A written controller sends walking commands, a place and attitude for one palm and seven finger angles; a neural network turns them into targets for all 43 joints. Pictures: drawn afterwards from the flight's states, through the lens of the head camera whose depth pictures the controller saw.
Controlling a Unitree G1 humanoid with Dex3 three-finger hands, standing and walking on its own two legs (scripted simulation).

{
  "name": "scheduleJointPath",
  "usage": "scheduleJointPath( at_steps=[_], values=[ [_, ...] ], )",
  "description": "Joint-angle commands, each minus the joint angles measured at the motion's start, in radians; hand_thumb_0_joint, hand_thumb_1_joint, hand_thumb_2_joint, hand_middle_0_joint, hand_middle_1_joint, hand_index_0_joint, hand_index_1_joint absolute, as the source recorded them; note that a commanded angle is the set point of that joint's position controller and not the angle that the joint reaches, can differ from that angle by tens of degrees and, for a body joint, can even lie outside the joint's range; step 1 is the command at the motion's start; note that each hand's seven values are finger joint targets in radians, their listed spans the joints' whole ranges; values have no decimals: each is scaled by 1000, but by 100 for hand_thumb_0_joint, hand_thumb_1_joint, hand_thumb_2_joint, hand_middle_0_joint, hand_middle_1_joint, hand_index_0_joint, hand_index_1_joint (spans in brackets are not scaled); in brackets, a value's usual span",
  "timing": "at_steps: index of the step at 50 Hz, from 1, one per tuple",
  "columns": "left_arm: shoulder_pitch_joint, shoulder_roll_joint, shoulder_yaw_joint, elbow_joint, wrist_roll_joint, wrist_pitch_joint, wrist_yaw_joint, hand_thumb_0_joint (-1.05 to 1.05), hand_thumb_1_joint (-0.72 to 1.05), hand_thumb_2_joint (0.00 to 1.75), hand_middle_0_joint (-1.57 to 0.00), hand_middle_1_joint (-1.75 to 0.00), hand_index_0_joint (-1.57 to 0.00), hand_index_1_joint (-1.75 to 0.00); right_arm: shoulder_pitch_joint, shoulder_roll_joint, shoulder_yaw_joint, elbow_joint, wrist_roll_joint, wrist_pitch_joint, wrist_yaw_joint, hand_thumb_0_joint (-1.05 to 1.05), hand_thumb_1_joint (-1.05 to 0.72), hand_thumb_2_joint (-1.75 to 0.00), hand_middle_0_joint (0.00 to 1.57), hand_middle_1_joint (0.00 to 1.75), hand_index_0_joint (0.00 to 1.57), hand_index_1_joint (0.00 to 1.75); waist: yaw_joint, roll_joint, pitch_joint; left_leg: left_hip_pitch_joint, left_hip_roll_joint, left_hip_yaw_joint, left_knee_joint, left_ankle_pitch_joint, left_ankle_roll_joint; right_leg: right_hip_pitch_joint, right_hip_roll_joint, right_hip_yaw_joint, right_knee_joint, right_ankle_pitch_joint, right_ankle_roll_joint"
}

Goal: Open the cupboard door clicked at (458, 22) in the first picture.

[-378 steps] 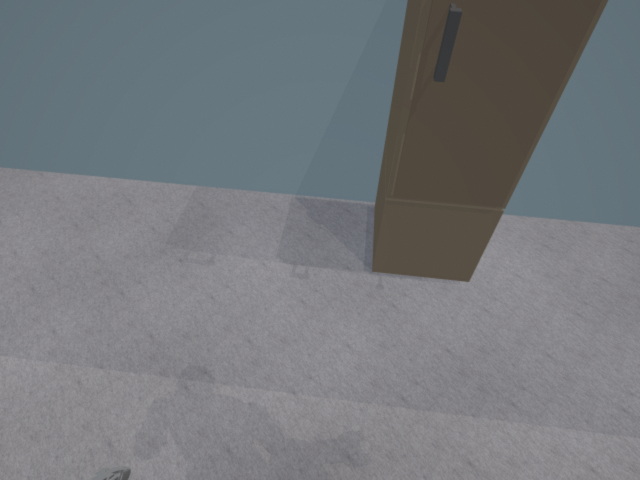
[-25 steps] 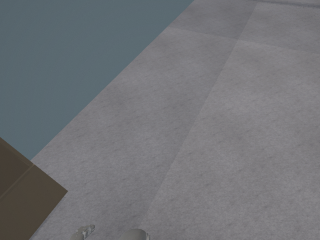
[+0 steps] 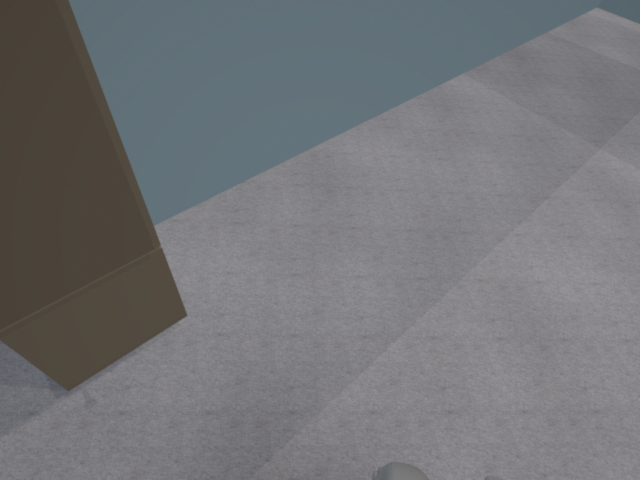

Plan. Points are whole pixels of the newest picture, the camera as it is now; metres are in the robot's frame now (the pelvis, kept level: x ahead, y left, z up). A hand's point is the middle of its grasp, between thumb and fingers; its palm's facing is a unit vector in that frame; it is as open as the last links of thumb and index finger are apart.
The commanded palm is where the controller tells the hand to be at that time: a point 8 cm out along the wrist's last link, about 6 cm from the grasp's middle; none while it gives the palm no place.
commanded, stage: turn to face it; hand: left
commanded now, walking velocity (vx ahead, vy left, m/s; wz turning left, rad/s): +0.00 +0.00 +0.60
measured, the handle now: out of the picture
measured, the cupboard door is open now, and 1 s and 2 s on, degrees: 0 0 0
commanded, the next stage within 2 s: take the last steps up to it in 1.26 s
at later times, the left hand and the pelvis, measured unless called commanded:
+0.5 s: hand out of the picture +0.05 +0.16 -0.13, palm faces +0.29 -0.91 -0.30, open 7.4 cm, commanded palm none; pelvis -0.02 -0.06 +0.00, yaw +18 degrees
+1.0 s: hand out of the picture -0.16 +0.19 -0.19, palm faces +0.61 -0.76 -0.25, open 7.4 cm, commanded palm none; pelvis -0.05 -0.01 -0.01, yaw +35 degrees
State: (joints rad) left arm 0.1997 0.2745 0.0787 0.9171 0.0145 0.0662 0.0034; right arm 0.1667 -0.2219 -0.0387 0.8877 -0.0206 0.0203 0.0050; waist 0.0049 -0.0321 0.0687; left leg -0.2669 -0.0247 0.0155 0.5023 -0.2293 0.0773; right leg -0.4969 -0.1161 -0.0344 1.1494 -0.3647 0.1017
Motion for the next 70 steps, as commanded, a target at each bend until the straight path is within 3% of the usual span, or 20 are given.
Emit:
scheduleJointPath(
  at_steps=[1,11,17,18,19,20,21,23,26,37,41,42,43,44,45,49,52,65,68,70],
  values=[
    [-20,80,19,-83,5,-26,14,0,90,90,-20,-30,-20,-30,55,-199,-63,-46,5,-13,-13,0,-90,-90,20,30,20,30,-26,155,-91,111,232,-300,-213,229,61,-57,1,48,-25,40,12],
    [-122,55,8,-138,-6,-37,24,0,90,90,-20,-30,-20,-30,123,-205,-81,-26,-5,-1,-15,0,-90,-90,20,30,20,30,-61,171,-120,147,227,-487,-167,266,112,-1,67,69,-264,-73,-8],
    [-21,61,5,-123,-18,-50,34,0,90,90,-20,-30,-20,-30,77,-196,-87,-37,0,12,-9,0,-90,-90,20,30,20,30,-13,174,-156,-7,149,-513,-101,306,58,299,125,52,-616,39,-40],
    [19,71,11,-116,-18,-56,37,0,90,90,-20,-30,-20,-30,69,-181,-85,-42,4,13,-5,0,-90,-90,20,30,20,30,10,143,-171,-77,114,-481,-70,216,17,414,102,56,-759,124,-48],
    [52,131,24,-110,-8,-63,42,0,90,90,-20,-30,-20,-30,77,-134,-81,-47,13,15,1,0,-90,-90,20,30,20,30,22,-15,-178,-235,41,-377,55,-8,-47,559,-52,186,-873,80,-93],
    [40,204,34,-124,8,-64,46,0,90,90,-20,-30,-20,-30,81,-86,-75,-70,14,13,-1,0,-90,-90,20,30,20,30,29,-266,-138,-409,-96,-152,309,-287,-121,566,-323,461,-938,31,-207],
    [-3,194,23,-142,2,-56,48,0,90,90,-20,-30,-20,-30,66,-145,-89,-69,-4,18,-2,0,-90,-90,20,30,20,30,13,-174,-96,-353,-53,-148,500,-329,-115,366,-378,431,-941,52,-259],
    [-121,127,14,-163,-3,-60,45,0,90,90,-20,-30,-20,-30,109,-132,-92,-27,-9,42,11,0,-90,-90,20,30,20,30,-49,-131,-32,-306,-8,-131,656,-218,-122,243,-259,286,-944,23,-229],
    [-105,80,-5,-145,-2,-72,35,0,90,90,-20,-30,-20,-30,127,-113,-83,-6,-6,48,23,0,-90,-90,20,30,20,30,-58,-136,22,-327,20,-71,752,-110,-146,248,-172,84,-883,206,-191],
    [82,151,19,-71,17,-66,31,0,90,90,-20,-30,-20,-30,-65,-87,-48,-50,9,33,27,0,-90,-90,20,30,20,30,40,-183,-41,-200,57,55,333,-220,-155,409,-253,-29,-756,529,-223],
    [78,169,26,-57,10,-56,26,0,90,90,-20,-30,-20,-30,18,-102,-46,-38,9,13,19,0,-90,-90,20,30,20,30,-3,-175,-119,2,26,96,36,-56,-122,392,-228,-111,-596,578,-156],
    [76,149,22,-60,0,-51,23,0,90,90,-20,-30,-20,-30,78,-146,-56,-21,8,3,21,0,-90,-90,20,30,20,30,-37,-56,-163,167,61,46,-97,106,-106,296,-202,-140,-449,490,-109],
    [82,82,13,-93,-9,-47,17,0,90,90,-20,-30,-20,-30,140,-269,-83,-19,1,-11,13,0,-90,-90,20,30,20,30,-74,266,-219,369,329,-298,-130,472,0,8,-62,-174,-213,-1,-26],
    [20,43,-12,-125,-4,-41,21,0,90,90,-20,-30,-20,-30,205,-329,-94,4,11,-5,3,0,-90,-90,20,30,20,30,-100,344,-236,360,453,-408,-113,823,106,-83,-8,-74,-83,-339,-8],
    [10,68,-4,-120,1,-33,25,0,90,90,-20,-30,-20,-30,199,-306,-86,10,6,0,-1,0,-90,-90,20,30,20,30,-92,238,-225,311,454,-321,-90,741,140,-55,-31,-20,-6,-297,-30],
    [5,67,3,-53,2,-31,13,0,90,90,-20,-30,-20,-30,26,-191,-46,-29,0,-10,-22,0,-90,-90,20,30,20,30,-26,203,-78,146,278,-206,-142,562,66,-54,-20,15,43,-67,-17],
    [43,64,1,-29,2,-30,11,0,90,90,-20,-30,-20,-30,42,-180,-42,-27,7,-20,-25,0,-90,-90,20,30,20,30,-14,161,-107,188,247,-175,-154,593,53,-39,-4,10,20,-5,-6],
    [-52,14,-16,-57,-6,-31,24,0,90,90,-20,-30,-20,-30,103,-151,-44,22,-7,-6,-25,0,-90,-90,20,30,20,30,-38,175,-59,97,254,-349,-195,326,110,102,56,20,-328,-80,-30],
    [3,5,-18,-36,-11,-43,29,0,90,90,-20,-30,-20,-30,94,-145,-44,33,-6,-6,-23,0,-90,-90,20,30,20,30,-12,162,-84,52,233,-356,-161,346,98,224,83,8,-489,-12,-46],
    [83,-1,-20,4,-8,-61,29,0,90,90,-20,-30,-20,-30,97,-117,-36,46,1,-9,-22,0,-90,-90,20,30,20,30,19,111,-135,-31,185,-326,-121,95,49,421,79,7,-713,124,-54]
  ],
)
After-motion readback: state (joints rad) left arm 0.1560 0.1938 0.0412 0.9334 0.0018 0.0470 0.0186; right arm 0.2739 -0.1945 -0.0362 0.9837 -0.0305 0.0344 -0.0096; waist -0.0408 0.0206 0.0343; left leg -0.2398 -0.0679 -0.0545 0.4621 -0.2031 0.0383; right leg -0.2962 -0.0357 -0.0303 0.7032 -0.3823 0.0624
